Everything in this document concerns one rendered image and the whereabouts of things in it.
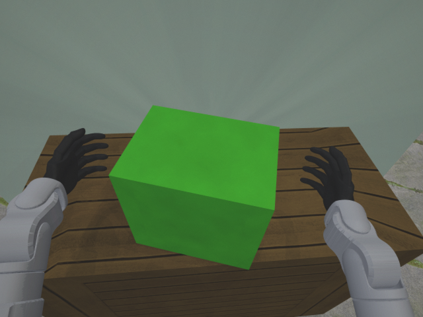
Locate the right robot hand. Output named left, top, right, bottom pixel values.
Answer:
left=300, top=146, right=354, bottom=211

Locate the left robot hand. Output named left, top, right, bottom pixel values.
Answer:
left=43, top=128, right=108, bottom=194

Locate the robot right forearm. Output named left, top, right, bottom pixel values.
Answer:
left=323, top=199, right=414, bottom=317

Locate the pedestal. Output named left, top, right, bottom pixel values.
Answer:
left=23, top=127, right=423, bottom=317

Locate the robot left forearm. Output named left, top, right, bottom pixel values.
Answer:
left=0, top=178, right=68, bottom=317

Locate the carton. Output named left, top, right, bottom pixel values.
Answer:
left=109, top=105, right=280, bottom=270

